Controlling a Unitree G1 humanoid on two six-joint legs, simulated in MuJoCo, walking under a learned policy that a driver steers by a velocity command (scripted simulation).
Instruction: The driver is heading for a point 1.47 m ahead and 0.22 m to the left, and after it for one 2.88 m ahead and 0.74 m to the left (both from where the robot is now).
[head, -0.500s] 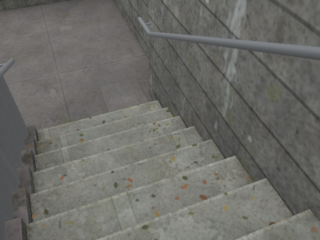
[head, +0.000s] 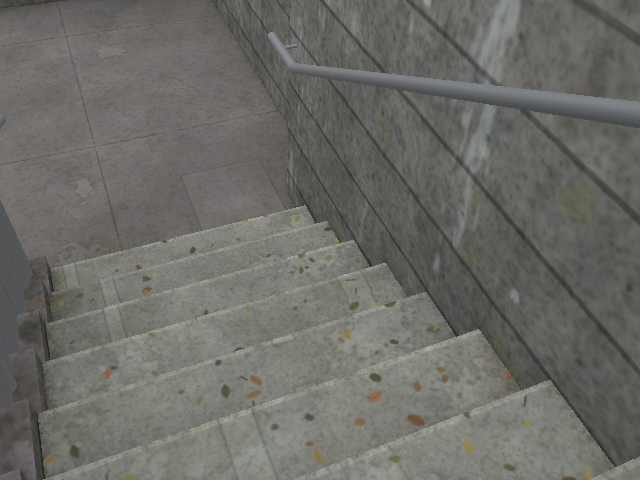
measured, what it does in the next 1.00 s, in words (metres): goes down: right foot 0.16 m lower, then left foot 0.16 m lower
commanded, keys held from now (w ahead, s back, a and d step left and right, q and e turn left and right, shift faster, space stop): w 1.00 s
